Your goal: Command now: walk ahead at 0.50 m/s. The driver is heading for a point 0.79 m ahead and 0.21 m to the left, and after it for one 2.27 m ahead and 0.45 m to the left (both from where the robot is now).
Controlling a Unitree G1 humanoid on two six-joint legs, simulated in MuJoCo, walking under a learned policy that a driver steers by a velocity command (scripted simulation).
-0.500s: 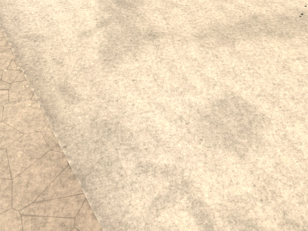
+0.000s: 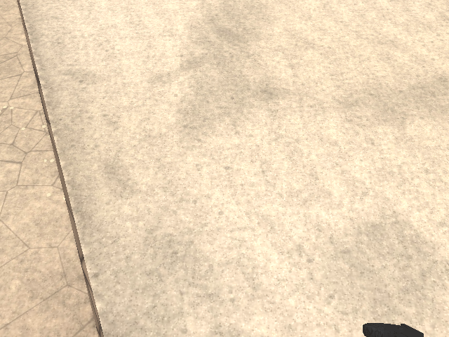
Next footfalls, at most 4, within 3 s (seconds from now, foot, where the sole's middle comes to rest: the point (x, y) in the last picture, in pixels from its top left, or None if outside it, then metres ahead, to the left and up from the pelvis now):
0.10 left None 0.26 0.14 -0.77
0.64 right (286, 321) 0.57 -0.12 -0.77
1.18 left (195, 245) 0.81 0.18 -0.77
1.64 right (261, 227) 0.89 -0.04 -0.77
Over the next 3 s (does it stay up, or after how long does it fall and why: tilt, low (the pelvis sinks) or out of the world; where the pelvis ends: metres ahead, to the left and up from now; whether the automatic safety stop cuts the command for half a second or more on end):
stays up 0.81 0.04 0.00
